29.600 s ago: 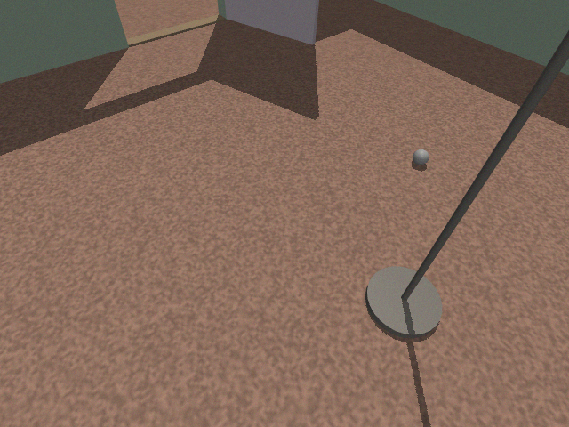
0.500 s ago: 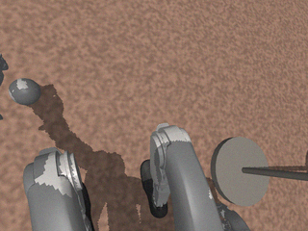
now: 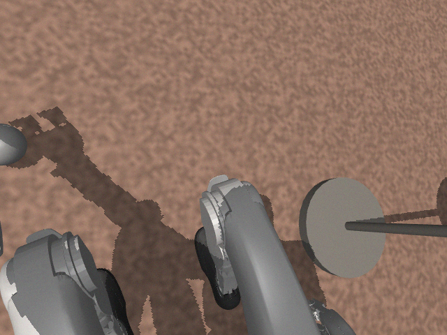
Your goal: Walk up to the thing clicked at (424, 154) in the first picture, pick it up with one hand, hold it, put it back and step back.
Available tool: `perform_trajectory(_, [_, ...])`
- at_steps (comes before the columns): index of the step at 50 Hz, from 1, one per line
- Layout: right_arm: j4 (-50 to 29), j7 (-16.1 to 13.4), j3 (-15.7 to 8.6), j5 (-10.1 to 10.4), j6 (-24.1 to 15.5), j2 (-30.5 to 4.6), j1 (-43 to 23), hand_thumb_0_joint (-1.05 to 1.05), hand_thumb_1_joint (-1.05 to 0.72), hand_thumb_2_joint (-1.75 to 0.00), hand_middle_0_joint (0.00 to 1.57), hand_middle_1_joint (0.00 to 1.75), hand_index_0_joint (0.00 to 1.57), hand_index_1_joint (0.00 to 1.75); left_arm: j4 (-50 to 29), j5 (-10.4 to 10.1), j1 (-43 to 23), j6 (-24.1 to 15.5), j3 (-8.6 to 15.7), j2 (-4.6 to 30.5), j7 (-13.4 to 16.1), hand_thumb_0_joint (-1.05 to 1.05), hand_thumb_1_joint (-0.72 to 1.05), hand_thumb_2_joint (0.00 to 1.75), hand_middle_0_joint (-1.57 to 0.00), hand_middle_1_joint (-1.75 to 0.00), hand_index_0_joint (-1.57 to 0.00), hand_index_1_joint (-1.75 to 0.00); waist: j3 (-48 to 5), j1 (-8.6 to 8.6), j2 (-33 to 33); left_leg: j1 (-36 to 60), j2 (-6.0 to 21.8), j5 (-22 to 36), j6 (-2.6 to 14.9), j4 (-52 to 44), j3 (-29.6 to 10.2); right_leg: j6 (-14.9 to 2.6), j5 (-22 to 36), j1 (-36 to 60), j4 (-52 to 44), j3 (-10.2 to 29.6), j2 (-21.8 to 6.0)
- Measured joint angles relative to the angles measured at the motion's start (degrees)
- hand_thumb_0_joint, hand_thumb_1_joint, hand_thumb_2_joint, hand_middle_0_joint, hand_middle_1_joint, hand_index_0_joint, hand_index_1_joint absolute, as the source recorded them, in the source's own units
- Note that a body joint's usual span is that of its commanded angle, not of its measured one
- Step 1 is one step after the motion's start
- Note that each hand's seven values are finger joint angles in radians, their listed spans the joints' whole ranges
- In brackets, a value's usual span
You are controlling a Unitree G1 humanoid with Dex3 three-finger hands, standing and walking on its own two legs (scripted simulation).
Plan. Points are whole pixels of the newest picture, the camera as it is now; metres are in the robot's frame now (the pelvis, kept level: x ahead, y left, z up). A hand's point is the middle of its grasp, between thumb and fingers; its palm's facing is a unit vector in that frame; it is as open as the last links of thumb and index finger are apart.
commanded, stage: approach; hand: left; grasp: from above
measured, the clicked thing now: (1, 144) +0.51 +0.28 -0.28
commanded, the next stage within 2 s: close in in 0.06 s
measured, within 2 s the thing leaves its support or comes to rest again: neither
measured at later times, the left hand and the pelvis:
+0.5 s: hand out of the picture +0.49 +0.28 -0.19, palm faces -0.44 -0.07 -0.90, open 13.6 cm; pelvis +0.00 +0.00 +0.00, yaw +0 degrees
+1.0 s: hand out of the picture +0.49 +0.27 -0.24, palm faces -0.46 -0.10 -0.88, open 13.6 cm; pelvis +0.00 +0.00 -0.02, yaw -2 degrees
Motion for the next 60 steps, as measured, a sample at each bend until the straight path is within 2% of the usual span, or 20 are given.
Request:
perform_trajectory(4, [0.12, 0.04, -0.57, 0.02, 0.36, 0.29, -0.36, 0.0, -0.9, -0.89, 0.2, 0.3, 0.2, 0.3, -2.1, -1.64, 2.02, -1.65, -0.81, 0.42, -4.55, 0.0, -0.54, 1.03, -0.09, -1.05, -0.09, -1.05, 0.32, 1.48, -0.11, 0.56, -0.32, 0.36, -0.09, -0.18, 0.04, -0.15, 0.02, 0.69, 0.0, 0.0, -0.29])
perform_trajectory(7, [0.28, -0.32, -1.19, -0.06, 0.41, 0.31, -0.66, 0.0, -0.9, -0.89, 0.2, 0.3, 0.2, 0.3, -4.13, -1.6, 2.41, -4.03, -2.4, 0.75, -6.76, 0.0, -0.54, 1.03, -0.09, -1.05, -0.1, -1.06, 0.52, 2.6, -0.8, 0.63, -0.74, 0.71, -0.29, -0.1, -0.15, -0.29, 0.02, 1.1, 0.1, -0.18, -0.62])
perform_trajectory(9, [0.53, -0.52, -1.6, -0.18, 0.43, 0.2, -0.84, 0.0, -0.9, -0.89, 0.2, 0.3, 0.2, 0.3, -5.01, -1.06, 2.15, -5.74, -3.74, 0.64, -7.02, 0.0, -0.54, 1.03, -0.09, -1.06, -0.1, -1.06, 0.43, 3.13, -1.42, 0.59, -1.06, 0.85, -0.42, 0.06, -0.31, -0.39, -0.11, 1.32, 0.26, -0.33, -0.87])
perform_trajectory(13, [1.03, -0.93, -2.13, -0.32, 0.55, -0.1, -1.42, 0.0, -0.9, -0.89, 0.2, 0.3, 0.2, 0.3, -4.83, 0.69, 1.43, -8.25, -5.41, -0.2, -4.95, 0.0, -0.53, 1.02, -0.09, -1.07, -0.1, -1.06, -0.55, 3.36, -2.32, 0.32, -1.59, 0.78, -0.51, 0.34, -0.68, -0.39, -0.58, 1.62, 0.4, -0.68, -1.27])
perform_trajectory(16, [0.82, -1.13, -1.99, -0.47, 0.36, -0.39, -2.09, 0.0, -0.9, -0.89, 0.2, 0.3, 0.2, 0.3, -1.98, 2.41, 0.39, -8.52, -5.71, -0.6, -2.46, 0.0, -0.51, 1.01, -0.08, -1.08, -0.1, -1.06, -1.12, 2.64, -2.68, 0.14, -1.76, 0.67, -0.43, 0.41, -0.84, -0.39, -0.8, 1.74, 0.29, -0.85, -1.37])
perform_trajectory(19, [0.28, -1.17, -1.75, -0.79, -0.26, -0.56, -2.66, 0.0, -0.9, -0.89, 0.2, 0.3, 0.2, 0.3, 0.68, 4.15, -0.46, -7.84, -5.22, -0.5, -0.1, 0.0, -0.5, 1.0, -0.08, -1.08, -0.11, -1.06, -0.92, 1.59, -2.93, 0.02, -1.75, 0.7, -0.26, 0.42, -0.83, -0.29, -0.74, 1.74, 0.18, -0.85, -1.33])
perform_trajectory(22, [-0.15, -0.96, -1.27, -1.19, -0.81, -0.62, -2.73, 0.0, -0.9, -0.89, 0.2, 0.3, 0.2, 0.3, 2.34, 5.0, -0.82, -6.85, -3.91, -0.24, 2.08, 0.0, -0.49, 1.01, -0.09, -1.09, -0.12, -1.06, -0.62, 0.74, -3.15, -0.26, -1.57, 0.8, -0.13, 0.55, -0.81, -0.14, -0.45, 1.38, 0.21, -0.79, -1.14])
perform_trajectory(26, [-0.17, -0.43, -0.4, -1.9, -1.81, -0.55, -2.44, 0.0, -0.9, -0.9, 0.2, 0.3, 0.2, 0.3, 4.93, 5.09, -1.84, -5.43, -2.82, 0.66, 3.83, 0.0, -0.47, 1.01, -0.09, -1.09, -0.12, -1.06, 0.19, -0.45, -3.35, -0.79, -1.48, 1.15, -0.03, 0.95, -0.7, -0.02, -0.03, 0.71, 0.67, -0.63, -1.01])
perform_trajectory(33, [-0.1, 0.32, 1.68, -2.7, -3.53, -0.57, -1.25, 0.0, -0.9, -0.9, 0.2, 0.3, 0.2, 0.3, 8.04, 3.93, -3.1, -5.04, -1.87, 3.25, 3.81, 0.0, -0.48, 0.98, -0.08, -1.06, -0.11, -1.04, 2.7, -1.88, -3.4, -1.93, -1.24, 1.4, -0.04, 2.47, -1.24, 0.12, 0.68, -0.58, 1.84, -0.92, -0.54])
perform_trajectory(39, [0.17, 0.77, 3.37, -3.31, -4.58, -0.47, -0.31, 0.0, -0.9, -0.9, 0.2, 0.3, 0.2, 0.3, 7.64, 3.59, -2.15, -6.59, -0.99, 4.8, 4.31, 0.0, -0.48, 0.98, -0.08, -1.05, -0.1, -1.03, 4.33, -2.26, -4.0, -1.91, -0.95, 0.47, -0.35, 3.52, -1.96, 0.12, 0.35, -0.78, 2.49, -1.41, -0.11])
perform_trajectory(44, [0.21, 1.49, 4.46, -4.02, -5.41, -0.61, -0.62, 0.0, -0.9, -0.9, 0.2, 0.3, 0.2, 0.3, 8.41, 3.91, -1.64, -7.38, -0.78, 5.97, 6.09, 0.0, -0.47, 0.99, -0.09, -1.06, -0.11, -1.04, 4.77, -2.7, -4.8, -1.48, -0.84, -0.63, -0.66, 4.33, -2.78, 0.02, -0.31, -0.37, 2.88, -2.03, 0.13])
perform_trajectory(60, [-0.85, 4.45, 4.9, -5.39, -8.6, -2.09, -3.84, 0.0, -0.9, -0.9, 0.2, 0.3, 0.2, 0.3, 9.73, 3.89, -1.22, -6.71, 0.14, 7.52, 9.7, 0.0, -0.46, 1.02, -0.1, -1.07, -0.11, -1.06, 6.13, -2.9, -6.24, -1.07, -0.85, -2.01, -0.44, 6.0, -4.2, 0.55, -1.17, 0.89, 3.2, -3.1, 0.55])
